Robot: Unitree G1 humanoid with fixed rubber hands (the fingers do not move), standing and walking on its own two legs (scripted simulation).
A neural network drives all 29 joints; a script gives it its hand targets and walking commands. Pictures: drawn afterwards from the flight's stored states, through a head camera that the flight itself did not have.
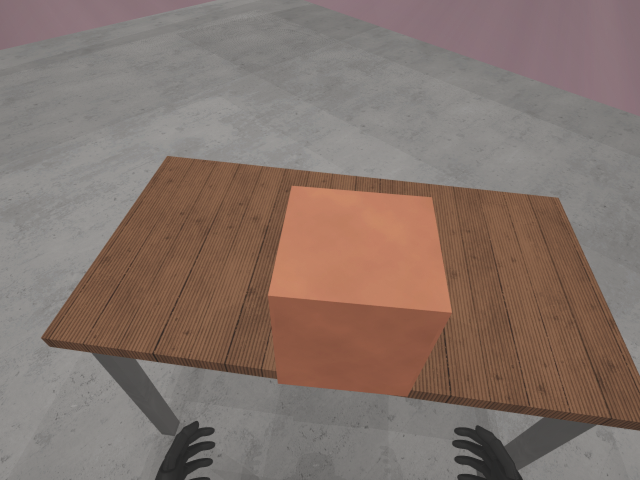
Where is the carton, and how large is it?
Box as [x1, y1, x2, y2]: [268, 186, 451, 396]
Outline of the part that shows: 292,186 268,293 278,383 406,396 451,313 431,197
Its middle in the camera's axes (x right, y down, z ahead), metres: +0.05 +0.09 +0.60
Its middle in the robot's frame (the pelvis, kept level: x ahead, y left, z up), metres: +0.40 -0.01 -0.02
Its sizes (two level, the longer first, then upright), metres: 0.210 0.200 0.250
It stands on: a table, 0.63 m high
